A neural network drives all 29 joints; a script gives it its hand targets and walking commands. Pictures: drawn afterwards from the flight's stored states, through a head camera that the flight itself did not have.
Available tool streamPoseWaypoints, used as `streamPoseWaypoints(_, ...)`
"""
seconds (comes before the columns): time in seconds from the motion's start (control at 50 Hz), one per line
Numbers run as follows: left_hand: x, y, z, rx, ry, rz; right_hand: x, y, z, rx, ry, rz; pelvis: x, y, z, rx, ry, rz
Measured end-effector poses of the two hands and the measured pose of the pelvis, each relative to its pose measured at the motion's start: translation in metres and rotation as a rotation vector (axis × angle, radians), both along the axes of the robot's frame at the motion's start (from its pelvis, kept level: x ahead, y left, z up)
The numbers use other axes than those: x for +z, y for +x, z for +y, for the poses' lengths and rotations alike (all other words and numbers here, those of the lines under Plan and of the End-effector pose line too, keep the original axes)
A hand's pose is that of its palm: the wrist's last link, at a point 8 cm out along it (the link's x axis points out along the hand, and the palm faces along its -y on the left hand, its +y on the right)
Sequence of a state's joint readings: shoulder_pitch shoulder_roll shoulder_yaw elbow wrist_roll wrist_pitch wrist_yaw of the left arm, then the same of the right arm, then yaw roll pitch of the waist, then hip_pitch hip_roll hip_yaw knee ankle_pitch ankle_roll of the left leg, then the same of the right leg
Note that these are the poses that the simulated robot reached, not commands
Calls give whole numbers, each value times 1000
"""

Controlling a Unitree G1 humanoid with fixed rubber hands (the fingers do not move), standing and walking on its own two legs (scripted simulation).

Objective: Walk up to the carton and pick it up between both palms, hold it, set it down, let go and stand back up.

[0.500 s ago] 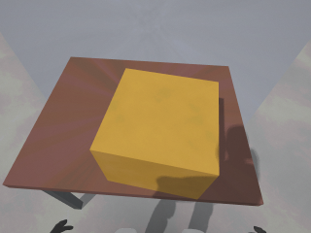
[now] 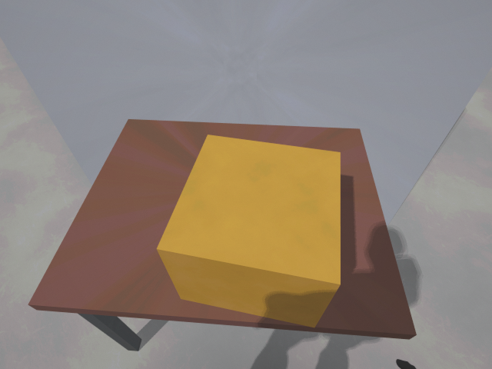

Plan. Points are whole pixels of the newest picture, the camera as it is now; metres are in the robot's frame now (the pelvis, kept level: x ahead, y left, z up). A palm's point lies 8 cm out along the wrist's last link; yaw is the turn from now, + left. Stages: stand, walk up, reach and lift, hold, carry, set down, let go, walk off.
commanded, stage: walk up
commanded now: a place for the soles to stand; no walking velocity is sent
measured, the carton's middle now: (258, 227) +0.41 +0.00 -0.08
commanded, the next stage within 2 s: stand in 0.16 s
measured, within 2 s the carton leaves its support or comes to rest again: neither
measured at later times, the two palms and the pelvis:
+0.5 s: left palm out of the picture +0.06 +0.26 -0.12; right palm out of the picture +0.04 -0.29 -0.13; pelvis -0.01 -0.01 +0.00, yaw -1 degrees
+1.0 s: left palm (123, 362) +0.16 +0.23 -0.13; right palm out of the picture +0.14 -0.28 -0.14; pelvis -0.04 -0.02 -0.04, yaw +1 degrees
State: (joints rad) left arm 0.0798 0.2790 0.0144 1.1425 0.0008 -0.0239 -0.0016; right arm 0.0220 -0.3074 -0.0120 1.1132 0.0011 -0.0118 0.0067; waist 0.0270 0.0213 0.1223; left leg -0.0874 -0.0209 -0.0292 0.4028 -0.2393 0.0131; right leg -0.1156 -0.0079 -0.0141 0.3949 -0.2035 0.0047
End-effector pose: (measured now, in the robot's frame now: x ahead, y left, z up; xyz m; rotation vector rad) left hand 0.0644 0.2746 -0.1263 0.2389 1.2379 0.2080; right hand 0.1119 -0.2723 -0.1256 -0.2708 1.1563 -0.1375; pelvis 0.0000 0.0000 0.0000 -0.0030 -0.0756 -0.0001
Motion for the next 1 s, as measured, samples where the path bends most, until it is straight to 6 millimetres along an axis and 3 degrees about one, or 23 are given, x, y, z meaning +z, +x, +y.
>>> streamPoseWaypoints(0.32, 1, -8, -9, -30, -14, 20, -1, -63, -12, -69, -8, 89, 4, -9, -4, -12, 2, 8)
streamPoseWaypoints(0.54, 4, -8, -12, -34, -2, 11, -3, -75, -18, -82, -5, 98, 4, -11, -9, -15, 2, 6)
streamPoseWaypoints(0.74, 6, -10, -15, -25, 6, 4, -4, -68, -23, -70, -4, 86, 4, -10, -14, -14, 1, 9)
streamPoseWaypoints(0.78, 5, -4, -15, 15, 7, 27, -4, -58, -23, -46, -7, 62, 0, -13, -16, -14, 5, 45)
streamPoseWaypoints(0.92, -8, 65, -25, -36, 14, 12, -18, 9, -15, 25, 25, -110, -33, -36, -21, 21, -9, 29)
streamPoseWaypoints(1.0, -4, 97, -40, -83, 2, -84, -17, 25, -6, 46, 24, -167, -37, -37, -22, 19, -8, 14)
